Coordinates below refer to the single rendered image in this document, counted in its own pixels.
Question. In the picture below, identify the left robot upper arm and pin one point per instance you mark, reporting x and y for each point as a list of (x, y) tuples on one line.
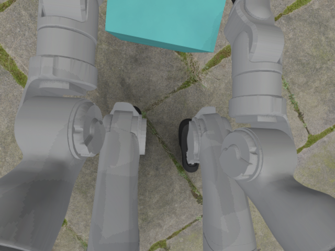
[(56, 135)]

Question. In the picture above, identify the right robot upper arm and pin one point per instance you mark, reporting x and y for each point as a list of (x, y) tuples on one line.
[(262, 162)]

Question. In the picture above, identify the robot left forearm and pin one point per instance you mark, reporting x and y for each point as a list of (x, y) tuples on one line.
[(65, 54)]

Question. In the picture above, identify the robot left shin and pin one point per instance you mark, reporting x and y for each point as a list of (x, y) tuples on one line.
[(123, 106)]

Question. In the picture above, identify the right robot foot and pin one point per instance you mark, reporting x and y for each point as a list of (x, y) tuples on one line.
[(182, 135)]

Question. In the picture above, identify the carton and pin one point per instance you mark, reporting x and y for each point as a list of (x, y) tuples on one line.
[(179, 25)]

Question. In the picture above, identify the robot right forearm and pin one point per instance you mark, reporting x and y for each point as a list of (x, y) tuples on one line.
[(257, 64)]

